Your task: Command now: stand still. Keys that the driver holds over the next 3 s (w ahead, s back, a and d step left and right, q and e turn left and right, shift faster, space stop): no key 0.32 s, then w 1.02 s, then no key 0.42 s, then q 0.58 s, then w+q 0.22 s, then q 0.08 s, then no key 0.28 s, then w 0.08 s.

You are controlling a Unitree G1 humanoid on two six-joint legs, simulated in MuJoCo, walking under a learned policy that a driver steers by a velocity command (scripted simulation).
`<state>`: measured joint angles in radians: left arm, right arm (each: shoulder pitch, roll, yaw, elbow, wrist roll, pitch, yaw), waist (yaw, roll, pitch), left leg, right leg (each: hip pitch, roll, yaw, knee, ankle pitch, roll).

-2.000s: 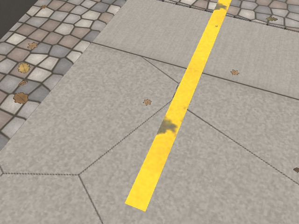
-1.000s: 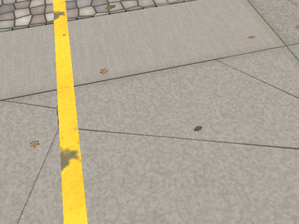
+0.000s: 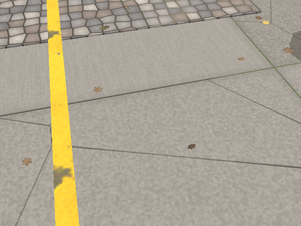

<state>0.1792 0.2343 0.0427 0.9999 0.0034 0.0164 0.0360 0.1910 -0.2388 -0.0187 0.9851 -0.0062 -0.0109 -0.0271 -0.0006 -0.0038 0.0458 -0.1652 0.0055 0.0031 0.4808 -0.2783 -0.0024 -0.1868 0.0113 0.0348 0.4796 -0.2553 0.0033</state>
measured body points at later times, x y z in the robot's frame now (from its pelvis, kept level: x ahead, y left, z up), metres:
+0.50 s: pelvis +0.02 +0.00 +0.00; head +0.01 -0.01 +0.45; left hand +0.05 +0.26 -0.15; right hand +0.03 -0.26 -0.15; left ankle -0.01 +0.12 -0.74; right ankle +0.00 -0.12 -0.73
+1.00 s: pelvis +0.23 +0.01 -0.02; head +0.26 +0.01 +0.43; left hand +0.10 +0.25 -0.15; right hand +0.48 -0.20 -0.10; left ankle +0.39 +0.12 -0.73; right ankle +0.02 -0.12 -0.74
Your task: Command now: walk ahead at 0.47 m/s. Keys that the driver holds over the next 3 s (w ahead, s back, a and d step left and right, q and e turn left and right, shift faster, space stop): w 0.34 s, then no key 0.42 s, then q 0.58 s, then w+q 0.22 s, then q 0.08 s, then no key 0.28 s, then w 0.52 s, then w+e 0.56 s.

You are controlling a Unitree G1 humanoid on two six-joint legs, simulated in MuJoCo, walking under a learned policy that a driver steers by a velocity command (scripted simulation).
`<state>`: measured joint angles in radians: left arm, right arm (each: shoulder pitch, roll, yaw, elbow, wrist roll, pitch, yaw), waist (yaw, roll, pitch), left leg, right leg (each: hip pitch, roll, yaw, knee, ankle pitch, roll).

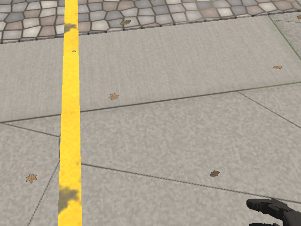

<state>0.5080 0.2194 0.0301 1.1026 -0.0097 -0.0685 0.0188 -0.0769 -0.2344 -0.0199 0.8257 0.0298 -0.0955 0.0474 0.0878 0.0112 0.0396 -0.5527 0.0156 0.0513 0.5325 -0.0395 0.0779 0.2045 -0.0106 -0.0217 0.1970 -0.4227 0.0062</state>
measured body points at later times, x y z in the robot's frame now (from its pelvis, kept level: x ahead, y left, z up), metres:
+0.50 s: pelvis +0.28 +0.01 +0.02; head +0.31 +0.00 +0.46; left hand +0.48 +0.24 -0.09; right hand +0.25 -0.26 -0.13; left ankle +0.16 +0.11 -0.72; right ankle +0.46 -0.12 -0.70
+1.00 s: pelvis +0.39 +0.00 +0.01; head +0.41 +0.01 +0.46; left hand +0.50 +0.27 -0.12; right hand +0.48 -0.28 -0.11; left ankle +0.40 +0.13 -0.72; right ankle +0.45 -0.10 -0.72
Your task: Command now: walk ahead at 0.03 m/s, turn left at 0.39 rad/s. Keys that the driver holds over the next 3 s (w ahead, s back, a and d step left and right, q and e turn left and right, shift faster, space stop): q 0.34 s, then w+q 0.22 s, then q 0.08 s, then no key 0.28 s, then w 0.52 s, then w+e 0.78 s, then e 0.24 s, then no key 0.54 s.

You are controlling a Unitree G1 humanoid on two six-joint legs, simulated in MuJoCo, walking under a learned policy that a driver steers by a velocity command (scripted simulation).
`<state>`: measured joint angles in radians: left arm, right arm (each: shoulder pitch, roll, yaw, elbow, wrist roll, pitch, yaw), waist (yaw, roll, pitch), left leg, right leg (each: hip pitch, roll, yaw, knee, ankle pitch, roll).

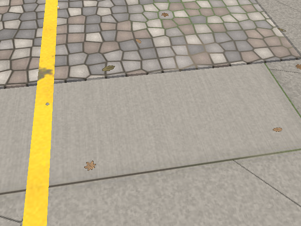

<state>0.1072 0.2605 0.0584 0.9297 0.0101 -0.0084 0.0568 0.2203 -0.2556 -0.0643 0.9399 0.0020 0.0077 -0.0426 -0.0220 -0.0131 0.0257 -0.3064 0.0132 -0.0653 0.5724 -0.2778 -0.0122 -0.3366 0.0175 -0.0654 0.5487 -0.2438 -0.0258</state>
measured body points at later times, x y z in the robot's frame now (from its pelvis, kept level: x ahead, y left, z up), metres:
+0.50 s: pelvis +0.02 +0.05 -0.01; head +0.03 +0.08 +0.44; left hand +0.05 +0.36 -0.14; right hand +0.22 -0.18 -0.10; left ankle -0.01 +0.14 -0.73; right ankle +0.03 -0.10 -0.69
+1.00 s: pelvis +0.16 +0.10 +0.00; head +0.19 +0.11 +0.45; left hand +0.20 +0.41 -0.10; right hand +0.36 -0.12 -0.12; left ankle +0.00 +0.15 -0.68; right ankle +0.28 +0.04 -0.73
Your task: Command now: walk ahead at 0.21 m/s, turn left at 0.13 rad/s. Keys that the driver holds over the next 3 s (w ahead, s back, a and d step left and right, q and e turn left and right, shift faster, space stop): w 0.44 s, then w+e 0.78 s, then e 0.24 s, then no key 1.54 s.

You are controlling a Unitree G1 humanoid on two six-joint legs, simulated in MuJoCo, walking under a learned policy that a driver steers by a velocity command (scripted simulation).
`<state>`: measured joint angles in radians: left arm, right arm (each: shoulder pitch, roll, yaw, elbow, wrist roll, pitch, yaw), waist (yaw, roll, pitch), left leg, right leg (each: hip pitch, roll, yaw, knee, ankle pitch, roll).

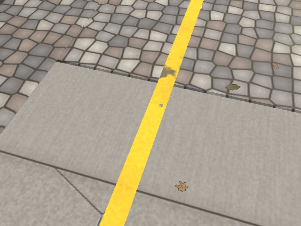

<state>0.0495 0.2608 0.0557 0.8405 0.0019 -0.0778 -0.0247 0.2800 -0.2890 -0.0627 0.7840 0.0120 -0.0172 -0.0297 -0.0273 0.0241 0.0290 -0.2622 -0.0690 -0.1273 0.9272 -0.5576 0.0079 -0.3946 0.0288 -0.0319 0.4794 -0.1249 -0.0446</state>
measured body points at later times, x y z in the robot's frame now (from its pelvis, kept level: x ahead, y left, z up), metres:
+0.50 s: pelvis +0.15 +0.05 +0.02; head +0.17 +0.09 +0.47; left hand +0.31 +0.31 -0.11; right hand +0.17 -0.22 -0.09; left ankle +0.11 +0.15 -0.73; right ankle +0.20 -0.12 -0.66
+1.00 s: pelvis +0.44 -0.02 +0.01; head +0.48 -0.02 +0.46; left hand +0.62 +0.22 -0.11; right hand +0.50 -0.32 -0.09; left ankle +0.47 +0.15 -0.65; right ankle +0.45 -0.09 -0.73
